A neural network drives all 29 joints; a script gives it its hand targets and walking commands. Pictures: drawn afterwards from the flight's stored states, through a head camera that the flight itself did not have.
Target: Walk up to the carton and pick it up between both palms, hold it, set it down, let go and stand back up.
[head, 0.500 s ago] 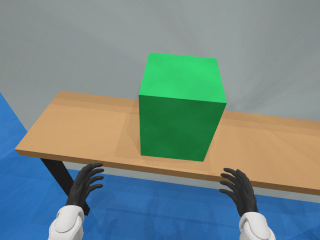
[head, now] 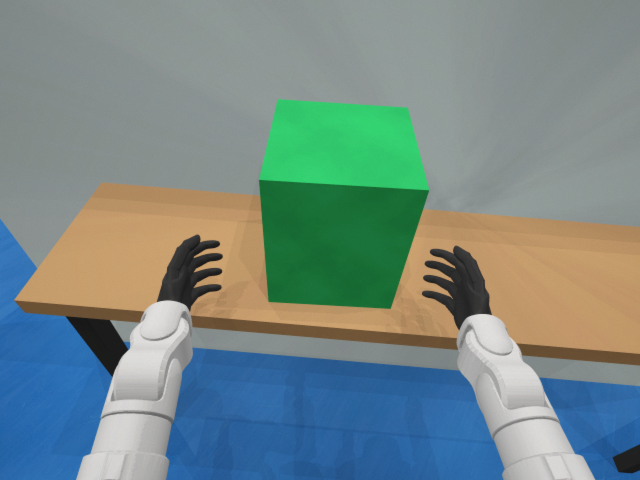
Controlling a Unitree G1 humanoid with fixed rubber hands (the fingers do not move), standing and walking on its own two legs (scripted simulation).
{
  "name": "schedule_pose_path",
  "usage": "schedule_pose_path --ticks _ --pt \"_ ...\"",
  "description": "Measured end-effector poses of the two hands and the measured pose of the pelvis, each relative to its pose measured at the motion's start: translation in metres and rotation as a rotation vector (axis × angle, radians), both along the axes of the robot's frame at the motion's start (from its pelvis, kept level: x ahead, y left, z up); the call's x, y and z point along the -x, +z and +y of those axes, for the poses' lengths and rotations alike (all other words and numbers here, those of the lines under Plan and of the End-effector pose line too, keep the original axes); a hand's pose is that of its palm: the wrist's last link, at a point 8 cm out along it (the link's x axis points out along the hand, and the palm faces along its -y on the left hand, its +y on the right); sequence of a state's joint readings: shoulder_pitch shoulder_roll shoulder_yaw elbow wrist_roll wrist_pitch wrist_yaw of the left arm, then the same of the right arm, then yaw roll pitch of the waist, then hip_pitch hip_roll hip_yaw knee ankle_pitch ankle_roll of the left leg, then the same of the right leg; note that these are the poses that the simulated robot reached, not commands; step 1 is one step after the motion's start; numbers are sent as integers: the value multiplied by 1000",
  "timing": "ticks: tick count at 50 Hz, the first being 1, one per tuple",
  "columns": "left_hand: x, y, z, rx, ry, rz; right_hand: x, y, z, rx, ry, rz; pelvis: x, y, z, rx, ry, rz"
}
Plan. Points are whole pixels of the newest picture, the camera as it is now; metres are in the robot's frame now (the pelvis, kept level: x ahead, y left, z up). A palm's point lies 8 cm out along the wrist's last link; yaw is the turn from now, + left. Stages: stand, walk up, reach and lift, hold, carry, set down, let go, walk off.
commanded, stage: reach and lift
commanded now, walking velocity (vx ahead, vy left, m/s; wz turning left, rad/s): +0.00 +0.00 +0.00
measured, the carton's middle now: (336, 207) +0.51 +0.00 +0.06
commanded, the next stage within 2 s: none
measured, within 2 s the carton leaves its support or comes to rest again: neither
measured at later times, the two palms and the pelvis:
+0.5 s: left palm (171, 225) +0.39 +0.22 +0.13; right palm (464, 241) +0.39 -0.16 +0.12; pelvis +0.01 -0.03 +0.00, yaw +2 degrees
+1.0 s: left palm (167, 160) +0.44 +0.22 +0.19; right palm (462, 179) +0.44 -0.15 +0.18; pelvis +0.01 -0.01 +0.00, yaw +3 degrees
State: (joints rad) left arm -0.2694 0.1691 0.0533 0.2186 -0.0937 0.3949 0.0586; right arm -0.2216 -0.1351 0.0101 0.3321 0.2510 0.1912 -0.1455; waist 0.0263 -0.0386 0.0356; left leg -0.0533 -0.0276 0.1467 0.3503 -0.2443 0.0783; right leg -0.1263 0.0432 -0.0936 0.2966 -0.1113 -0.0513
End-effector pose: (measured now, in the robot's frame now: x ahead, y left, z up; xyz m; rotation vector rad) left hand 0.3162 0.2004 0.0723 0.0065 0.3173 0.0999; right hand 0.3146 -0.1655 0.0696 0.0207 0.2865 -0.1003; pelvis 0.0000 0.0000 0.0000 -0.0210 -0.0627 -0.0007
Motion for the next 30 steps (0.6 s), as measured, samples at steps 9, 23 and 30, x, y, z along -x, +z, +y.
schedule_pose_path --ticks 9,23,30 --pt "-27 27 8 -9 30 -16 -35 20 8 -14 32 -24 -2 0 -12 -4 17 29" --pt "-66 54 14 -1 24 -22 -69 47 4 10 18 -21 -10 0 -26 -6 33 48" --pt "-85 67 15 -9 20 -37 -86 57 6 9 20 -20 -12 0 -25 -2 36 78"
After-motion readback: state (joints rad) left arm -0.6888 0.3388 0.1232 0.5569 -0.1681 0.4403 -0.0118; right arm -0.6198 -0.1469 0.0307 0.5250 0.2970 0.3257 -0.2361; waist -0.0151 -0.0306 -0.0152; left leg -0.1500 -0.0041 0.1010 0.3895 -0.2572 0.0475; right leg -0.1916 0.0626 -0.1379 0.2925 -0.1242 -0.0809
